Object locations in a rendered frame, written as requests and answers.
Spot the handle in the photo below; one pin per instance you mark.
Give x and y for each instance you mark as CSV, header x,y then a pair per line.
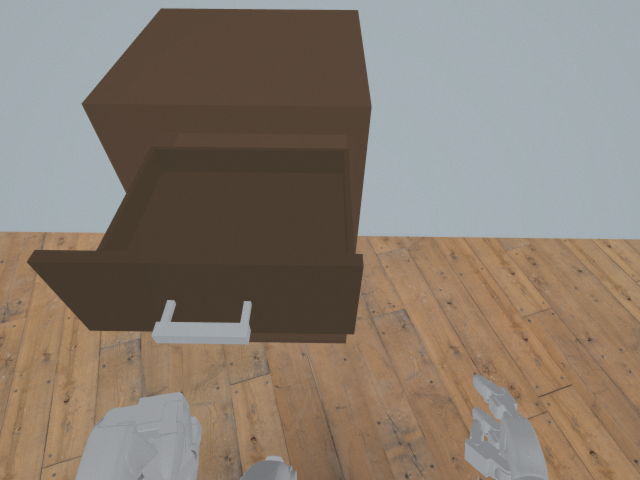
x,y
166,331

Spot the drawer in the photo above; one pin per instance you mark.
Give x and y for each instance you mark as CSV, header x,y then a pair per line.
x,y
212,227

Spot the robot right hand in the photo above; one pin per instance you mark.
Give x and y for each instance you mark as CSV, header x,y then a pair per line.
x,y
512,449

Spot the cabinet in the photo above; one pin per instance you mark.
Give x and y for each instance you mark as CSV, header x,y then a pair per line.
x,y
254,78

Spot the left robot thigh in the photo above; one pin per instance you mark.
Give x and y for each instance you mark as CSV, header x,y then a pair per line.
x,y
270,470

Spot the robot left hand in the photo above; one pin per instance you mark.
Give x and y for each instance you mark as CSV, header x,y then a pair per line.
x,y
154,437

